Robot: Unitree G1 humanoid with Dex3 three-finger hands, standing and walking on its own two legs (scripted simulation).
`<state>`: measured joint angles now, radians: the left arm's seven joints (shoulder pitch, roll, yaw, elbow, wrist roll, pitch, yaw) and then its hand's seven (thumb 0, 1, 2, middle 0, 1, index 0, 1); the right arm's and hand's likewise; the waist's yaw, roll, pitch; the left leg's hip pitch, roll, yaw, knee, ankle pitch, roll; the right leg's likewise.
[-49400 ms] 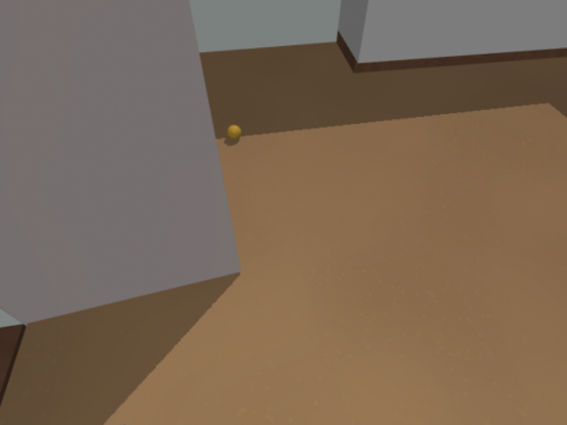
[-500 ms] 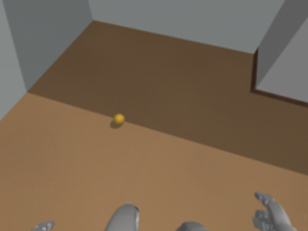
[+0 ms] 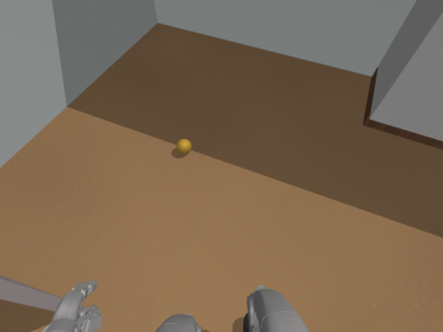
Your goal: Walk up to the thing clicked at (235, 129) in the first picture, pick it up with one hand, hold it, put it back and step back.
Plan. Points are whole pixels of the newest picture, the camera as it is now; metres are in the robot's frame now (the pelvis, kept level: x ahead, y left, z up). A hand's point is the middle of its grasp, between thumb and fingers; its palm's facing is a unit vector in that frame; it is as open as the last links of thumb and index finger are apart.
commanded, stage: step back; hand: left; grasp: from above
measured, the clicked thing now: (184, 146) +1.04 +0.22 -0.72
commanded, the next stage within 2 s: stand in 1.10 s
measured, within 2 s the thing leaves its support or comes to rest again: neither
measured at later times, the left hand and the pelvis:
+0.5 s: hand out of the picture -0.03 +0.28 -0.14, palm faces -0.02 -0.92 -0.40, open 7.4 cm; pelvis -0.07 +0.00 +0.00, yaw -2 degrees
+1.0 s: hand out of the picture +0.11 +0.23 -0.13, palm faces -0.06 -0.93 -0.36, open 7.4 cm; pelvis -0.02 -0.02 +0.00, yaw -3 degrees
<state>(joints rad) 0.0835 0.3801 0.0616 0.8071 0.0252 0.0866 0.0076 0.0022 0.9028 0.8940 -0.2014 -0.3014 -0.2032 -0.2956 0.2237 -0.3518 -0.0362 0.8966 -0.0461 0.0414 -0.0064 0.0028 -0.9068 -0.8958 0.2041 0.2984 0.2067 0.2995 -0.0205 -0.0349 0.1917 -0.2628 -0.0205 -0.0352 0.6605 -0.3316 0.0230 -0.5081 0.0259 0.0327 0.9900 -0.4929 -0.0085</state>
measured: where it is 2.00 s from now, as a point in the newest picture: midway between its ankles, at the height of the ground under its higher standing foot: outside the picture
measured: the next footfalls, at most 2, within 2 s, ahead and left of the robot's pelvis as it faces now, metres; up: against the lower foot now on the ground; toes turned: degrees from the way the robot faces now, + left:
right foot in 0.18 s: -0.05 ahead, -0.15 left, +0.00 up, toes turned -1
left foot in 0.46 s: +0.02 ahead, +0.12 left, +0.00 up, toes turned -3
